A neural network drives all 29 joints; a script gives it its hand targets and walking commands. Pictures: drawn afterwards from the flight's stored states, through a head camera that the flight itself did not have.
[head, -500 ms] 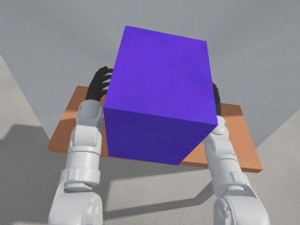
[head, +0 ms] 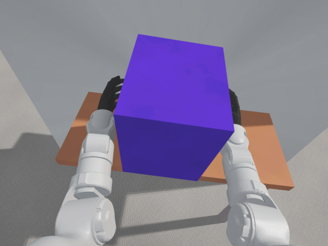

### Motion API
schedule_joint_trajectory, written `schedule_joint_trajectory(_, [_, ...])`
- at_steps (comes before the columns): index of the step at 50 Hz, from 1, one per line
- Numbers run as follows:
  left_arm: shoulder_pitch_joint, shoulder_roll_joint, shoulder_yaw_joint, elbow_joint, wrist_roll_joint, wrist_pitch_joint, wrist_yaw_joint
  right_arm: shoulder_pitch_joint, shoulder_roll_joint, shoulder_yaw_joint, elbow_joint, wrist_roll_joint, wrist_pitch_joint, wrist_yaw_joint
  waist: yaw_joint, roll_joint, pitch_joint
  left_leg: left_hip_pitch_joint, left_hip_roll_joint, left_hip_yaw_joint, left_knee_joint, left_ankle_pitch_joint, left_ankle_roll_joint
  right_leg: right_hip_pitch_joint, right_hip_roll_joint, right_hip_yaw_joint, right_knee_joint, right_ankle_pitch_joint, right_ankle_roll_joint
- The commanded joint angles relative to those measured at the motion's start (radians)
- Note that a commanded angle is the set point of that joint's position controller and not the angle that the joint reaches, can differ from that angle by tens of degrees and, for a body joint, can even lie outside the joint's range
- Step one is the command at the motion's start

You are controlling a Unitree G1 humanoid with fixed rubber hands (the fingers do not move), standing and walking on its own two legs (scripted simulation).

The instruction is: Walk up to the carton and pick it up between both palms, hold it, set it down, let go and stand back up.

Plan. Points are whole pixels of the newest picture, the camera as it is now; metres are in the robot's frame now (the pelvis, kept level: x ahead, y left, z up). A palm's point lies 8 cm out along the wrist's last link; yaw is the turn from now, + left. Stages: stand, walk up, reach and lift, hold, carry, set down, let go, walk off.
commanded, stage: set down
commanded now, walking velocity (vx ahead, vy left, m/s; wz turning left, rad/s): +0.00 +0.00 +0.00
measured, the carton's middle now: (169, 113) +0.43 +0.00 +0.07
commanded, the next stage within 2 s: none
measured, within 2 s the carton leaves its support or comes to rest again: rests again in 1.20 s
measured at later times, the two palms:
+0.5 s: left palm (110, 109) +0.41 +0.15 +0.09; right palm (228, 122) +0.40 -0.16 +0.08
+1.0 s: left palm (115, 112) +0.43 +0.15 +0.05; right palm (225, 126) +0.41 -0.16 +0.05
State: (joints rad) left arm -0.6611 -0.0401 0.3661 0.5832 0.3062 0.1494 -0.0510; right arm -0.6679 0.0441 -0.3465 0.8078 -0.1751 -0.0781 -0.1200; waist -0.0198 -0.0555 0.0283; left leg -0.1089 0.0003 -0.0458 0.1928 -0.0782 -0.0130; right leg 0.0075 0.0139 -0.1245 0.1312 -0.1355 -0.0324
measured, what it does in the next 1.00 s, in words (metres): stands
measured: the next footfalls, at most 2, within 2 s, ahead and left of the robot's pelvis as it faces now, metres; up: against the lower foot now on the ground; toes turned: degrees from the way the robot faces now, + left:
none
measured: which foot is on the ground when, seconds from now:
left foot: down 0.00-1.00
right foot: down 0.00-1.00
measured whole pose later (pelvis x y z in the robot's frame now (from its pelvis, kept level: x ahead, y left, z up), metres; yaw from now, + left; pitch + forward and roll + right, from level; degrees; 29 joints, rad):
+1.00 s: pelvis +0.01 +0.00 +0.00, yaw -1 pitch +14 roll +0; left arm -0.78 -0.03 0.49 0.87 0.35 -0.08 -0.06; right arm -0.72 0.09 -0.55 0.82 -0.40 -0.14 -0.07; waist 0.00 0.01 -0.07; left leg -0.36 0.00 -0.03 0.15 -0.03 -0.01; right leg -0.26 0.02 -0.10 0.12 -0.10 -0.03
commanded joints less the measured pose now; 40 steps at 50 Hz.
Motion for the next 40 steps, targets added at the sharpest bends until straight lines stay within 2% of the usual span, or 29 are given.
schedule_joint_trajectory(1, [-0.544, -0.381, -0.253, -0.057, -0.018, -0.069, -0.079, -0.579, 0.358, 0.257, -0.158, -0.038, -0.067, 0.121, -0.007, 0.065, -0.532, 0.097, -0.029, 0.025, 0.015, 0.256, -0.001, 0.229, 0.016, 0.015, 0.085, 0.544, 0.086])
schedule_joint_trajectory(10, [-0.574, -0.388, -0.207, 0.021, 0.000, -0.115, -0.080, -0.596, 0.395, 0.221, -0.129, -0.094, -0.076, 0.133, 0.002, 0.058, -0.572, 0.058, -0.025, 0.021, 0.003, 0.269, 0.014, 0.237, 0.011, 0.022, 0.098, 0.593, 0.085])
schedule_joint_trajectory(21, [-0.617, -0.391, -0.165, 0.099, 0.019, -0.162, -0.073, -0.619, 0.429, 0.160, -0.105, -0.165, -0.079, 0.147, 0.004, 0.066, -0.631, 0.038, -0.019, 0.017, -0.001, 0.269, 0.020, 0.195, 0.006, 0.022, 0.099, 0.593, 0.082])
schedule_joint_trajectory(22, [-0.603, -0.390, -0.140, 0.095, 0.024, -0.161, -0.074, -0.586, 0.437, 0.159, -0.099, -0.154, -0.072, 0.149, 0.018, 0.086, -0.617, 0.053, -0.015, 0.019, -0.002, 0.274, 0.019, 0.182, 0.002, 0.023, 0.091, 0.566, 0.081])
schedule_joint_trajectory(26, [-0.623, -0.374, -0.130, 0.102, 0.022, -0.160, -0.072, -0.595, 0.425, 0.123, -0.107, -0.176, -0.054, 0.157, 0.014, 0.081, -0.616, 0.087, -0.006, 0.017, 0.006, 0.253, 0.011, 0.102, 0.003, 0.017, 0.065, 0.467, 0.077])
schedule_joint_trajectory(35, [-0.637, -0.409, -0.142, 0.151, 0.023, -0.206, -0.067, -0.605, 0.454, 0.118, -0.098, -0.216, -0.084, 0.157, 0.002, 0.070, -0.713, 0.068, -0.003, 0.008, 0.036, 0.362, 0.008, 0.094, 0.006, 0.025, 0.093, 0.603, 0.073])
schedule_joint_trajectory(40, [-0.641, -0.423, -0.136, 0.195, 0.032, -0.231, -0.063, -0.604, 0.477, 0.120, -0.075, -0.227, -0.100, 0.158, 0.008, 0.070, -0.746, 0.037, -0.004, 0.011, 0.039, 0.396, 0.015, 0.102, 0.007, 0.033, 0.106, 0.656, 0.074])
